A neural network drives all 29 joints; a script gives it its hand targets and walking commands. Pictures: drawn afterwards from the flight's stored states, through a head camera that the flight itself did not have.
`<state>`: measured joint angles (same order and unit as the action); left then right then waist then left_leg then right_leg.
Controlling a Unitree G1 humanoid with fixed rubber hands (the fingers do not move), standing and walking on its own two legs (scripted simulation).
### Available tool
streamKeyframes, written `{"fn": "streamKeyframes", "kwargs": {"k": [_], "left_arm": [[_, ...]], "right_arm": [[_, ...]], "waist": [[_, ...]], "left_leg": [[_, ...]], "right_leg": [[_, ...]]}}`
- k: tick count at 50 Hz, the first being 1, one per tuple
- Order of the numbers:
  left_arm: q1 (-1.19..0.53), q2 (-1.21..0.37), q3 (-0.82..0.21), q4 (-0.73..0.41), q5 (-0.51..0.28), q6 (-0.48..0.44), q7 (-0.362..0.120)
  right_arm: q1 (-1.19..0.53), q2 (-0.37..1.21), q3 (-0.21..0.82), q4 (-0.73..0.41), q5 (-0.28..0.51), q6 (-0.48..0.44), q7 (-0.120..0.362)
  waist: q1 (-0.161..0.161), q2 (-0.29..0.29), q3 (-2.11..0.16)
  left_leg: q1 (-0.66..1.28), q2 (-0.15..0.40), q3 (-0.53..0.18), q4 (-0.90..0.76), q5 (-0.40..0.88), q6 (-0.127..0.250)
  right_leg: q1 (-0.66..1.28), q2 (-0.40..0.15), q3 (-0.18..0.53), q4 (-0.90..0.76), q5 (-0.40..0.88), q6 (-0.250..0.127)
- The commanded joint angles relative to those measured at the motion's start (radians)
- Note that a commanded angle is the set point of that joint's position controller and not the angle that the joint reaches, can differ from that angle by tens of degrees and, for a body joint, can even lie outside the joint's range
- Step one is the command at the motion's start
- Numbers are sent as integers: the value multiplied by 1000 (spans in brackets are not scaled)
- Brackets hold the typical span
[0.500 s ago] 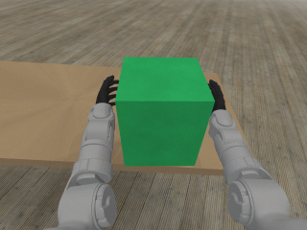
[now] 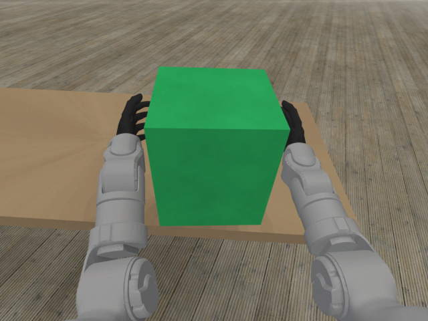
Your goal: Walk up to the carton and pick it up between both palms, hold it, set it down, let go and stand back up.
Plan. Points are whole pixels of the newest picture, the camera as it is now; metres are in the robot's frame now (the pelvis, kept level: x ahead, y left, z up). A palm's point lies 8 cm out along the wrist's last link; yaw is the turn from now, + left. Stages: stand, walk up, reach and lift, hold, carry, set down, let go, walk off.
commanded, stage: reach and lift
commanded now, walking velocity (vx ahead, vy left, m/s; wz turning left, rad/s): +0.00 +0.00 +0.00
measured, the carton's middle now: (211, 148) +0.42 -0.02 +0.14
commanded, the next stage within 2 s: hold in 1.20 s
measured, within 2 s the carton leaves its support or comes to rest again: neither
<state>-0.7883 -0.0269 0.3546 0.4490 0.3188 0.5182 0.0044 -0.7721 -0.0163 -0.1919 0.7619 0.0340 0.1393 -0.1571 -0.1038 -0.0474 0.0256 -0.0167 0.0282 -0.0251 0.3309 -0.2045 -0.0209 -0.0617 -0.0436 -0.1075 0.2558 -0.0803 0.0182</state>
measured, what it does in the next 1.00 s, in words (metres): stands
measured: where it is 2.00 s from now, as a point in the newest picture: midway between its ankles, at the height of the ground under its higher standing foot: outside the picture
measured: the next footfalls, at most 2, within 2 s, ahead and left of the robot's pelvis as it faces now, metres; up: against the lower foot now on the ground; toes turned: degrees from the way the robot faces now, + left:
none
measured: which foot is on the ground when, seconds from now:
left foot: down 0.00-1.00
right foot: down 0.00-1.00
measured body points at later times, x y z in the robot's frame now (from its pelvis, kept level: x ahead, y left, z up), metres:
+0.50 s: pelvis -0.01 +0.00 +0.00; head -0.05 +0.03 +0.45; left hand +0.39 +0.14 +0.21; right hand +0.38 -0.17 +0.19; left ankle -0.01 +0.13 -0.75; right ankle +0.04 -0.13 -0.75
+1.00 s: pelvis +0.00 +0.00 +0.00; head -0.06 +0.02 +0.44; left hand +0.39 +0.15 +0.24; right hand +0.38 -0.16 +0.22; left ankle -0.01 +0.13 -0.75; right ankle +0.04 -0.13 -0.75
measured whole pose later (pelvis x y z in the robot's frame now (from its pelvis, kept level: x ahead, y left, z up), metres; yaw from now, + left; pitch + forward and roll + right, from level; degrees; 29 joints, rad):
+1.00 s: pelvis +0.00 +0.00 +0.00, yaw +1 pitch -10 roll -1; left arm -0.79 -0.01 0.39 0.24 0.37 0.74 -0.08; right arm -0.80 -0.03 -0.07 0.62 0.17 0.32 -0.23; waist -0.11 -0.05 0.04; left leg 0.05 0.04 -0.04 0.35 -0.22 -0.03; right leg 0.02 -0.03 -0.11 0.25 -0.09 0.01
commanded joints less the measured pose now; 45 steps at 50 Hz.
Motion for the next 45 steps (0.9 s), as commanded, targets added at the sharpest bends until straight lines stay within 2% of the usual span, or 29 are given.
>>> {"fn": "streamKeyframes", "kwargs": {"k": [1,3,8,13,17,21,23,28,35,40,42,45], "left_arm": [[-532,-543,-393,-81,-91,7,-140],[-508,-544,-404,-115,-89,28,-145],[-498,-563,-454,-203,-97,72,-146],[-479,-559,-456,-239,-79,117,-152],[-516,-568,-472,-252,-86,133,-150],[-531,-580,-470,-242,-92,141,-146],[-544,-582,-478,-256,-102,139,-141],[-535,-553,-428,-208,-83,152,-151],[-551,-515,-391,-214,-79,157,-175],[-558,-505,-391,-231,-83,163,-186],[-556,-498,-381,-225,-76,168,-192],[-561,-487,-372,-211,-66,180,-202]], "right_arm": [[-741,507,345,-280,75,-50,105],[-721,499,369,-308,103,-38,97],[-718,482,401,-362,148,-9,85],[-692,469,400,-362,164,23,84],[-735,464,395,-398,160,32,92],[-764,471,384,-403,149,35,99],[-775,483,391,-416,151,35,100],[-771,493,391,-390,142,52,94],[-795,537,433,-424,170,71,65],[-798,546,459,-449,203,90,43],[-791,544,459,-441,207,100,37],[-778,529,438,-411,201,117,33]], "waist": [[-8,40,-405],[-15,45,-406],[-30,78,-373],[-34,96,-286],[-33,103,-301],[-29,95,-323],[-26,97,-355],[-13,60,-345],[-1,15,-373],[-1,23,-379],[1,27,-357],[-13,30,-318]], "left_leg": [[-45,-81,57,-33,238,-9],[-19,-81,52,-20,286,-15],[12,-74,46,-3,334,-37],[-4,-67,44,-20,306,-39],[-18,-60,45,-35,258,-38],[-25,-54,47,-48,212,-28],[-14,-54,46,-44,228,-24],[-43,-63,60,-55,177,-8],[-78,-88,70,-49,179,15],[-73,-95,71,-38,222,10],[-78,-95,73,-39,216,8],[-83,-90,73,-51,201,1]], "right_leg": [[317,84,-8,33,209,31],[321,89,-11,34,236,29],[288,102,-19,25,208,16],[268,102,-22,14,147,6],[257,106,-29,9,83,-1],[243,104,-29,7,45,-4],[254,101,-25,11,66,-5],[289,97,-16,6,64,8],[381,87,5,20,162,31],[412,88,11,33,227,38],[408,92,7,30,214,37],[383,96,-1,20,166,28]]}}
